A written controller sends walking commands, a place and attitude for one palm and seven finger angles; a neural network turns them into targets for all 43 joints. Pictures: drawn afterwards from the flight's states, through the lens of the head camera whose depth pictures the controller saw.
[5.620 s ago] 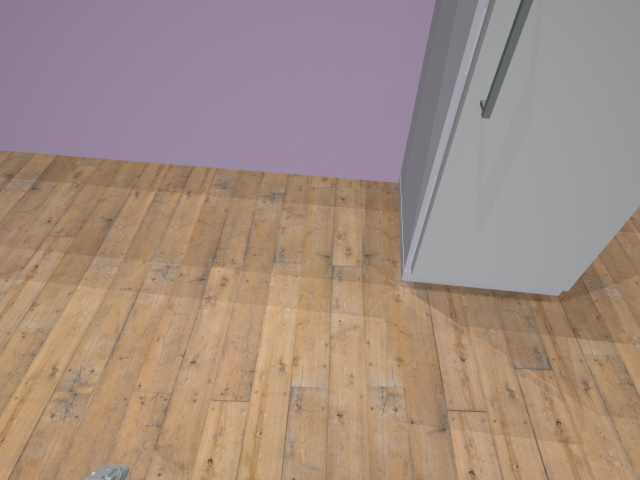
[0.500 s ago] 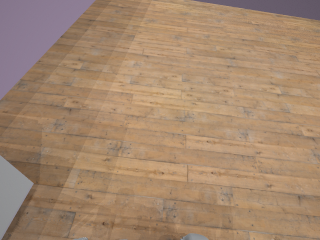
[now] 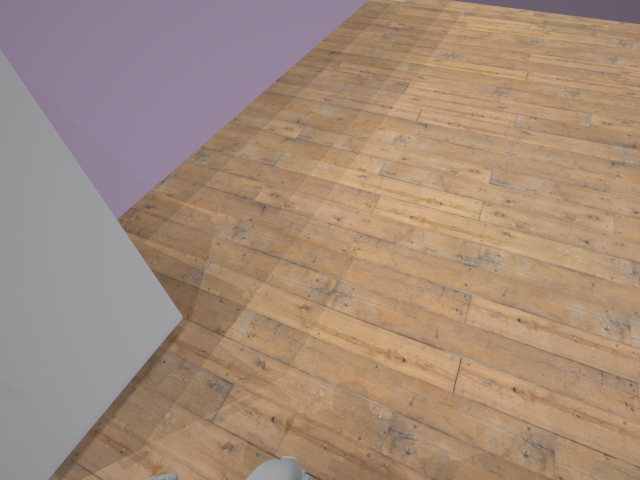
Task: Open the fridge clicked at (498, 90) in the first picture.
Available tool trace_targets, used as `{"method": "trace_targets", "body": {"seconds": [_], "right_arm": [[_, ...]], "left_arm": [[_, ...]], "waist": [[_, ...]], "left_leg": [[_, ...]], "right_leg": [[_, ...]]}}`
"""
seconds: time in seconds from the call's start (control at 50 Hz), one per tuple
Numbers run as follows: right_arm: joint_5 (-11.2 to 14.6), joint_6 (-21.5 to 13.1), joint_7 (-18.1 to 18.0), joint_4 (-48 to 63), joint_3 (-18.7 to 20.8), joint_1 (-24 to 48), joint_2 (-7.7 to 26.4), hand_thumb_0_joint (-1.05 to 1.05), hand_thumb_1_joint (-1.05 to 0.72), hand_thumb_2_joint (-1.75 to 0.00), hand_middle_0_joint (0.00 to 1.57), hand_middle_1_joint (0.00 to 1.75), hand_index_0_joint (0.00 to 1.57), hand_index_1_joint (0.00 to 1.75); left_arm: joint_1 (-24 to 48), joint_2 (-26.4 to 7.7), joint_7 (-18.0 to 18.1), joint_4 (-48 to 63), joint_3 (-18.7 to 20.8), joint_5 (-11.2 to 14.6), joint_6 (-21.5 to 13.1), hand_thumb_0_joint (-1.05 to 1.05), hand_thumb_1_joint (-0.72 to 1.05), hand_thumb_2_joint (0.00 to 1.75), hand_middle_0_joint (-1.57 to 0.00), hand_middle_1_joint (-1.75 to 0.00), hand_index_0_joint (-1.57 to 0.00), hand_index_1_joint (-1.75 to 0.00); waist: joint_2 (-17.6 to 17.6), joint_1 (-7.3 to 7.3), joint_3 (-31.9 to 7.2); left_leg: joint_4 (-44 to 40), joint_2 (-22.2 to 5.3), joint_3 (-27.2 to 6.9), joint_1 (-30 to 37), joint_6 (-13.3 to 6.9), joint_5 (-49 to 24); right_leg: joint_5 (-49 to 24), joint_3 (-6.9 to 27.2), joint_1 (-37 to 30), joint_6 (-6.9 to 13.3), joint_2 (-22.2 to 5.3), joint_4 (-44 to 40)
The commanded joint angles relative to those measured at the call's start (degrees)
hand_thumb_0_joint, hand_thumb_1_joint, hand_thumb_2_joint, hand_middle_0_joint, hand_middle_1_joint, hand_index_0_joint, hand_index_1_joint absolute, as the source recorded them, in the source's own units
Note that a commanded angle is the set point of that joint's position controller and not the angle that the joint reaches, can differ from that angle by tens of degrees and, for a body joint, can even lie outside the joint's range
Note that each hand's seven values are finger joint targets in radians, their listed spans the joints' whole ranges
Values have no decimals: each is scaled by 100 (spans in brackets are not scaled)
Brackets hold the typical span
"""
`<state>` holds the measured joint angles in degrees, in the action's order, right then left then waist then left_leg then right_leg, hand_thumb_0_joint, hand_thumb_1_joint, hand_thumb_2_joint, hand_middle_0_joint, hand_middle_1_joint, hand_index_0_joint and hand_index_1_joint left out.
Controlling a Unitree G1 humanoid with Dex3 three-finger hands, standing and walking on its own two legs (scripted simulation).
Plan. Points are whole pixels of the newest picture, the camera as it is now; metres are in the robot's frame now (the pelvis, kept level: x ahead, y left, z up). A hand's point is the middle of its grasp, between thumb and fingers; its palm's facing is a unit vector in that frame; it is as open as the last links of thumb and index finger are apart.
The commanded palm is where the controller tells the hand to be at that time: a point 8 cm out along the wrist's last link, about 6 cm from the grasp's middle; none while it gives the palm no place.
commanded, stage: turn to face it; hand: left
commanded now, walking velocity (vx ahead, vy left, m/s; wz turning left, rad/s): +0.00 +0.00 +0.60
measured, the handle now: out of the picture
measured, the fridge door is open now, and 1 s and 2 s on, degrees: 0 0 0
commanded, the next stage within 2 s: take the last steps up to it in 1.68 s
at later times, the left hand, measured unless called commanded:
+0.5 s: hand out of the picture -0.01 +0.27 -0.17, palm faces +0.35 -0.90 -0.27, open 7.4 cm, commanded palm none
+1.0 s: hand out of the picture +0.01 +0.22 -0.14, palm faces +0.57 -0.77 -0.27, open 7.4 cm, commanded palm none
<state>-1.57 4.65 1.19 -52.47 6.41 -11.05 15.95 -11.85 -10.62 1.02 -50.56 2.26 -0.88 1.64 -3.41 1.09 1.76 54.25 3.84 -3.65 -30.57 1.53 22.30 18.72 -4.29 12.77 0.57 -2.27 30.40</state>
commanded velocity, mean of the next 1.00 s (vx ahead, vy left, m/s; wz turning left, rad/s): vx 0.00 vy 0.00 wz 0.60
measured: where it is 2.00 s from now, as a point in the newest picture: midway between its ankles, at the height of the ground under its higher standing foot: outside the picture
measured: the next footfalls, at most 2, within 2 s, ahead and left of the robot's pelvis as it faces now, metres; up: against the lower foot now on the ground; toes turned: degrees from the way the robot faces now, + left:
left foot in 0.34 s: +0.00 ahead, +0.14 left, +0.00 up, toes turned +20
right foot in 0.74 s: +0.13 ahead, -0.07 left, +0.00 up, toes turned +24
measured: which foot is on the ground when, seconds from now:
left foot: up 0.00-0.32, down 0.34-0.74, up 0.76-1.00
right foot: down 0.00-0.34, up 0.36-0.72, down 0.74-1.00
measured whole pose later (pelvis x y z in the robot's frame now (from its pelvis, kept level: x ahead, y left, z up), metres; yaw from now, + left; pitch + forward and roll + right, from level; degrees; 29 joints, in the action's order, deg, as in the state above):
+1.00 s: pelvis +0.05 +0.01 +0.00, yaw +38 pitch -1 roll +2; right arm -1.0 5.1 1.9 -53.6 5.0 -10.5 15.6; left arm -11.2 -10.6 0.9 -49.3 0.9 -1.4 0.7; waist -1.5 1.7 5.1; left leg 59.1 -1.8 2.0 -25.8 4.1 24.7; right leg 18.5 -12.1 11.1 -0.3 -7.7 31.0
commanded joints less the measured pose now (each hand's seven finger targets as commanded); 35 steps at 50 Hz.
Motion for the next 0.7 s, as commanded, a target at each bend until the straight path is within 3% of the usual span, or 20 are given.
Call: {"method": "trace_targets", "body": {"seconds": [0.0,0.04,0.1,0.2,0.24,0.26,0.28,0.3,0.32,0.34,0.36,0.4,0.42,0.44,0.54,0.6,0.64,0.66,0.68], "right_arm": [[7,-134,71,392,18,-43,352,0,-90,-90,20,30,20,30],[23,-125,67,451,-22,225,296,0,-90,-90,20,30,20,30],[37,-109,68,535,-83,643,220,0,-90,-90,20,30,20,30],[76,-181,78,597,-191,900,158,0,-90,-90,20,30,20,30],[89,-232,57,574,-196,702,188,0,-90,-90,20,30,20,30],[81,-265,49,542,-181,509,261,0,-90,-90,20,30,20,30],[51,-309,40,466,-124,186,437,0,-90,-90,20,30,20,30],[13,-377,12,398,18,-294,1031,0,-90,-90,20,30,20,30],[71,-373,-22,307,152,-722,1575,0,-90,-90,20,30,20,30],[112,-370,-89,86,130,-984,1434,0,-90,-90,20,30,20,30],[89,-380,-161,171,97,-752,1315,0,-90,-90,20,30,20,30],[43,-395,-176,362,-13,-78,947,0,-90,-90,20,30,20,30],[39,-413,-170,409,-39,102,879,0,-90,-90,20,30,20,30],[43,-423,-164,442,-43,149,882,0,-90,-90,20,30,20,30],[26,-392,-136,413,4,59,934,0,-90,-90,20,30,20,30],[12,-360,-124,433,40,87,958,0,-90,-90,20,30,20,30],[14,-341,-128,476,70,217,994,0,-90,-90,20,30,20,30],[34,-333,-120,492,81,278,961,0,-90,-90,20,30,20,30],[64,-337,-114,524,68,282,870,0,-90,-90,20,30,20,30]], "left_arm": [[412,-959,101,504,224,-36,-249,0,90,90,-20,-30,-20,-30],[-58,-1015,101,360,224,-41,-255,0,90,90,-20,-30,-20,-30],[-472,-1184,93,222,260,-65,-226,0,90,90,-20,-30,-20,-30],[-646,-1398,75,127,333,-88,-161,0,90,90,-20,-30,-20,-30],[-560,-1469,74,103,381,-83,-140,0,90,90,-20,-30,-20,-30],[-486,-1452,65,85,388,-61,-131,0,90,90,-20,-30,-20,-30],[-478,-1441,42,111,400,-9,-119,0,90,90,-20,-30,-20,-30],[-468,-1239,4,261,393,37,-112,0,90,90,-20,-30,-20,-30],[-200,-853,-35,542,247,41,-123,0,90,90,-20,-30,-20,-30],[225,-924,43,595,244,-8,-24,0,90,90,-20,-30,-20,-30],[351,-872,47,569,268,32,-34,0,90,90,-20,-30,-20,-30],[322,-894,-9,416,301,24,-39,0,90,90,-20,-30,-20,-30],[174,-878,-30,345,302,18,-33,0,90,90,-20,-30,-20,-30],[122,-879,-38,325,300,23,-18,0,90,90,-20,-30,-20,-30],[353,-825,-23,476,264,34,7,0,90,90,-20,-30,-20,-30],[421,-796,-18,576,234,48,-37,0,90,90,-20,-30,-20,-30],[208,-803,-4,575,226,67,-87,0,90,90,-20,-30,-20,-30],[60,-871,1,547,236,62,-123,0,90,90,-20,-30,-20,-30],[-187,-960,13,497,264,56,-183,0,90,90,-20,-30,-20,-30]], "waist": [[1231,149,243],[1248,-67,59],[1353,-285,-3],[1739,-454,-271],[1815,-356,-428],[1645,-243,-548],[1221,-35,-723],[-24,235,-1158],[-1504,429,-1237],[-1035,544,-1244],[-996,431,-1098],[-592,150,-551],[-502,31,-532],[-477,6,-500],[-527,55,-399],[-590,58,-472],[-712,-53,-562],[-625,-140,-543],[-379,-277,-594]], "left_leg": [[1519,-522,250,-512,255,-264],[1221,-547,381,-496,324,-143],[534,-577,603,-307,357,121],[-911,-518,1011,384,222,267],[-1589,-492,1125,791,128,82],[-2228,-468,1163,1176,87,-332],[-2962,-469,1119,2024,-8,-1157],[-3196,-1508,-179,3387,-487,-2906],[-3008,-2827,-1741,4029,-1304,-5843],[-2928,-2817,-1536,3758,-1441,-5845],[-2896,-2579,-1421,3571,-1450,-5409],[-3006,-2003,-791,2803,-1139,-4814],[-3051,-1821,-609,2705,-1040,-4693],[-3103,-1730,-561,2596,-1009,-4574],[-3183,-1670,-919,2392,-1109,-3962],[-3001,-1568,-1148,2258,-1070,-4021],[-2747,-1494,-1327,2167,-994,-4174],[-2568,-1397,-1322,1931,-880,-4001],[-2236,-1184,-1253,1565,-662,-3425]], "right_leg": [[-1827,566,-93,472,-1512,-1279],[-2625,402,-573,530,-1567,-1071],[-3271,218,-905,570,-1689,-893],[-3865,-84,-1173,537,-1794,-513],[-3955,-229,-1208,455,-1856,-214],[-3865,-423,-1175,306,-1793,145],[-3673,-620,-713,66,-1696,871],[-2023,-816,643,-311,-1239,2128],[1935,-539,2132,-624,-580,3224],[1948,106,2202,-574,-615,3625],[1641,243,2342,-607,-618,3830],[948,315,2110,-631,-591,3754],[735,291,1982,-645,-533,3625],[626,279,1855,-657,-487,3482],[608,286,1586,-685,-280,2530],[595,220,1125,-641,-86,1675],[325,164,674,-594,58,915],[-101,124,255,-573,96,360],[-794,185,-376,-552,-34,-495]]}}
